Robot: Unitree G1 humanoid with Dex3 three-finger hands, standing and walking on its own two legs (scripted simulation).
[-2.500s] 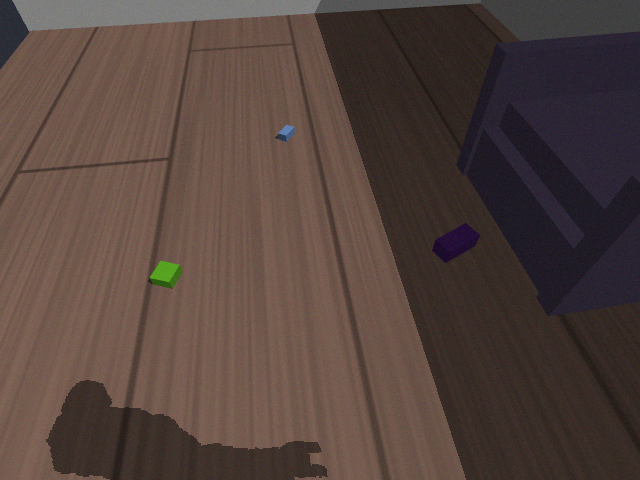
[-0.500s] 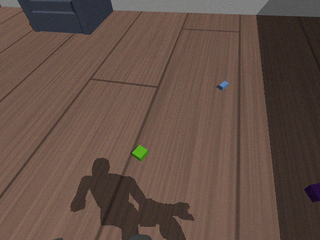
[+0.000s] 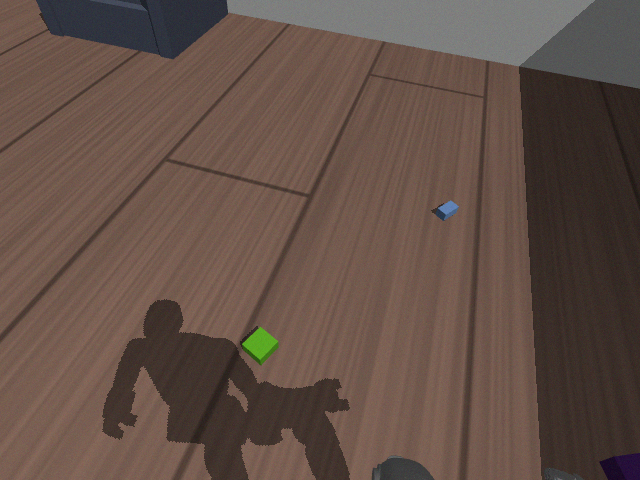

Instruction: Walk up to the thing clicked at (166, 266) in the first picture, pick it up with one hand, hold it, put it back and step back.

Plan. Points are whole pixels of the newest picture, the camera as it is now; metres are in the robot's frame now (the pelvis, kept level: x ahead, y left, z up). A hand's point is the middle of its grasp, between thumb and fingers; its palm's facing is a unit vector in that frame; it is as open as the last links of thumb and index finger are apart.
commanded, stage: walk up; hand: left
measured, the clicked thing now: (260, 345) +0.62 +0.19 -0.74
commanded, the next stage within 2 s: none
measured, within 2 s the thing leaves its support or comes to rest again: neither
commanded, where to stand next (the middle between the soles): +0.24 -0.03 m, yaw -1 degrees
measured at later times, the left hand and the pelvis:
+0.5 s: hand (137, 467) +0.16 +0.26 -0.15, palm faces -0.01 -0.92 -0.40, open 7.4 cm; pelvis +0.13 -0.02 -0.01, yaw +1 degrees
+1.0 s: hand (176, 398) +0.26 +0.23 -0.15, palm faces -0.04 -0.93 -0.37, open 7.4 cm; pelvis +0.19 -0.03 +0.00, yaw +0 degrees
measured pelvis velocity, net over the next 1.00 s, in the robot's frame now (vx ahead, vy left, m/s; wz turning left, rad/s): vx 0.19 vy -0.03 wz -0.01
